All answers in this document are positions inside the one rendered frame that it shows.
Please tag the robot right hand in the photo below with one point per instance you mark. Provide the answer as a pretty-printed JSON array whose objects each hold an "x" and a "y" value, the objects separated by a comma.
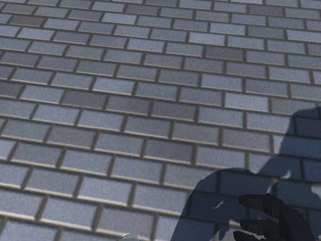
[{"x": 291, "y": 227}]

